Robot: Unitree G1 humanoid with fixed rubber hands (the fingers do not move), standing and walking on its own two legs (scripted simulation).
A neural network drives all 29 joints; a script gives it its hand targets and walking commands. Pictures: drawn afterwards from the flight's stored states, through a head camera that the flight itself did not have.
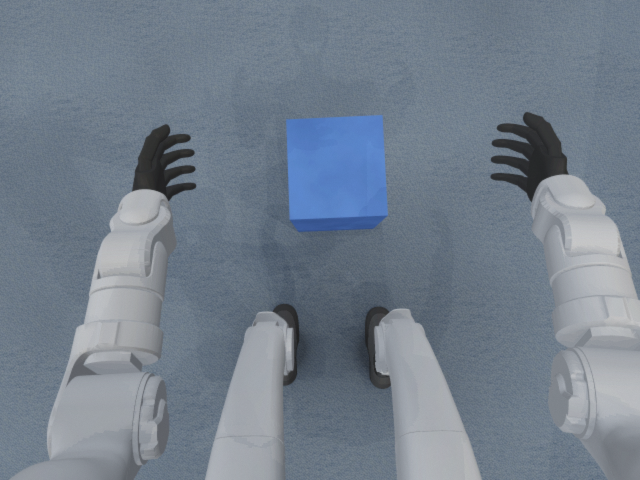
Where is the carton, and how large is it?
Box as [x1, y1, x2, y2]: [286, 115, 387, 231]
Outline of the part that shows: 382,115 286,119 289,214 290,220 298,231 373,228 387,215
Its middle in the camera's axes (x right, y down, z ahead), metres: +0.03 -0.15 +0.92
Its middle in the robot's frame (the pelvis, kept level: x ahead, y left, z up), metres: +0.53 -0.02 -0.55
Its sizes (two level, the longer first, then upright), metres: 0.210 0.200 0.250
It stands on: the floor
